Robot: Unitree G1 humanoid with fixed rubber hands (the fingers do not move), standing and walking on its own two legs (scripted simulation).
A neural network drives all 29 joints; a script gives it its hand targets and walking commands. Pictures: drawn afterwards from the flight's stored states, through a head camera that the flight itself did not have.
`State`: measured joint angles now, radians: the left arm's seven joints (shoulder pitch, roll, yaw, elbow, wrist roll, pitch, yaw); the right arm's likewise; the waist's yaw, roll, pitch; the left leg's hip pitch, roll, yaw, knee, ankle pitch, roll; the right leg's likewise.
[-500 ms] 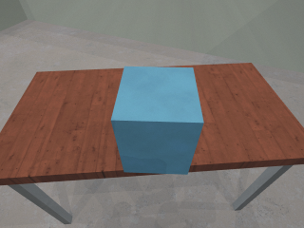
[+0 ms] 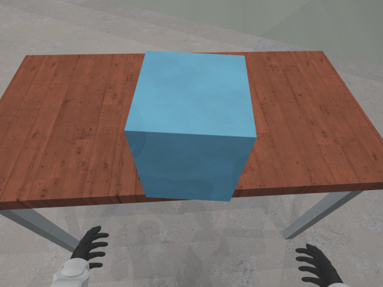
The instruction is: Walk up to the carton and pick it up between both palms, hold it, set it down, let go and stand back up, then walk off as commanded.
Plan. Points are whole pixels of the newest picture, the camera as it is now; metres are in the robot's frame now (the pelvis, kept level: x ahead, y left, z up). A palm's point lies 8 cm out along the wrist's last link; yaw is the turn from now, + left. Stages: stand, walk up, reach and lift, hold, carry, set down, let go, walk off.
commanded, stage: reach and lift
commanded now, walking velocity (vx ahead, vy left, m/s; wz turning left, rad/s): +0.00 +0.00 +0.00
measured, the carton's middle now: (191, 132) +0.43 +0.01 +0.06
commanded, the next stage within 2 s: none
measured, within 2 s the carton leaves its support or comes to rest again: neither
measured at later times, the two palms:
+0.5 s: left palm out of the picture +0.14 +0.25 -0.02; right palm out of the picture +0.12 -0.23 -0.04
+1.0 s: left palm (60, 268) +0.17 +0.24 +0.02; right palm (325, 268) +0.16 -0.21 +0.03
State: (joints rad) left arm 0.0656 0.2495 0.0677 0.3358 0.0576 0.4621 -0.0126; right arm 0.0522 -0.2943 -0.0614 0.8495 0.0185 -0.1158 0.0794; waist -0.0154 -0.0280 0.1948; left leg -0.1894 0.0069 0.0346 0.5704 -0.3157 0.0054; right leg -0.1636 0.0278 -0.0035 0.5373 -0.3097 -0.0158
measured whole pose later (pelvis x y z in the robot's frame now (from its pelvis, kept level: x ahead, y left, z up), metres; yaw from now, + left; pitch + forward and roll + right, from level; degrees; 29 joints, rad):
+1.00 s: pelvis +0.01 -0.01 +0.02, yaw -2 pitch -5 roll +0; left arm 0.39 0.31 0.06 -0.10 -0.19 0.28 -0.02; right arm 0.49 -0.11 0.00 -0.14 0.12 0.20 -0.09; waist 0.04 -0.03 0.07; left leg -0.04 0.01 0.06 0.32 -0.20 0.01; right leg -0.04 0.03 0.02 0.33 -0.21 -0.02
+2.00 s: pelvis +0.01 -0.01 +0.02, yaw -2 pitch -2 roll +0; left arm 0.00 0.30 0.13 -0.15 -0.26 0.45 -0.05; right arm 0.10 -0.18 0.01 -0.23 0.27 0.36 -0.19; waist 0.03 -0.01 0.05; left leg -0.07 0.01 0.06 0.31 -0.19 0.00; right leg -0.08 0.04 0.03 0.33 -0.21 -0.03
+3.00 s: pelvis +0.00 -0.01 +0.01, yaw -1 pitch +4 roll -1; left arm -0.78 0.38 0.13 0.42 -0.20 0.60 0.01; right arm -0.76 -0.27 0.02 0.50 0.41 0.41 -0.18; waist -0.02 -0.03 -0.01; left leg -0.24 0.02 0.05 0.36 -0.19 0.00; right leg -0.21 0.05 0.01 0.31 -0.17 -0.03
